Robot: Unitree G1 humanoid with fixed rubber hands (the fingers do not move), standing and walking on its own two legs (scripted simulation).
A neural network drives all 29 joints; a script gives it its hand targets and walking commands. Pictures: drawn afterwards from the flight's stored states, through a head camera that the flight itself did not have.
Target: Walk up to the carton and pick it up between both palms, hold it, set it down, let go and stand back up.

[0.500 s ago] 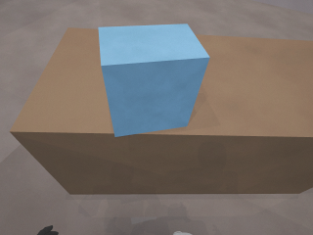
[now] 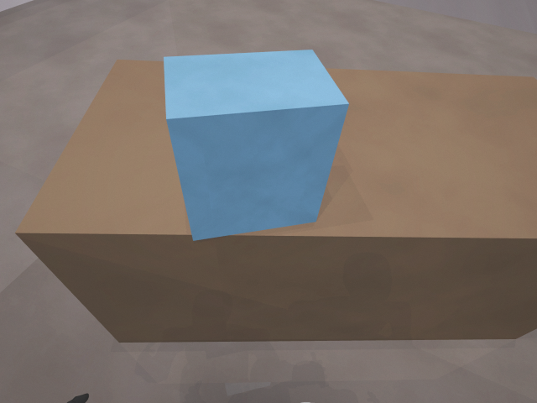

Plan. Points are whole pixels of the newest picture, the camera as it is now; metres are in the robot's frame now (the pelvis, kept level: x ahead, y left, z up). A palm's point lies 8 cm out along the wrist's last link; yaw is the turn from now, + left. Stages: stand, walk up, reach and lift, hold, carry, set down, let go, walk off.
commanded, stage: walk up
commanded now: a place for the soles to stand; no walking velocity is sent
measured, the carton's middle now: (249, 150) +0.54 +0.04 +0.07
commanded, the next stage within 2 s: none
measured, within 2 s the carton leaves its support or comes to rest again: neither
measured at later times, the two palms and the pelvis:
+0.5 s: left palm out of the picture +0.08 +0.42 -0.11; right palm out of the picture +0.07 -0.20 -0.10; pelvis +0.01 +0.12 +0.00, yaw -2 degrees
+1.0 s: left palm out of the picture +0.19 +0.48 -0.16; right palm out of the picture +0.02 -0.14 -0.06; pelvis +0.03 +0.20 -0.01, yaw -5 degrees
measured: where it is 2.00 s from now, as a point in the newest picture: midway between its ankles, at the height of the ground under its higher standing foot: outside the picture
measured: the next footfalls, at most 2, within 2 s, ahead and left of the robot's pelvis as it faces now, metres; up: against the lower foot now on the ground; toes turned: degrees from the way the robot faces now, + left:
left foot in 0.34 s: +0.14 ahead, +0.14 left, +0.00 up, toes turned +4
right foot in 0.62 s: +0.09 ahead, +0.04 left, +0.00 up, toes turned -6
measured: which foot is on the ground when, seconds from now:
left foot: down 0.00-0.02, up 0.04-0.32, down 0.34-0.58, up 0.60-0.76, down 0.78-1.00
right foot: down 0.00-0.36, up 0.38-0.60, down 0.62-0.78, up 0.80-1.00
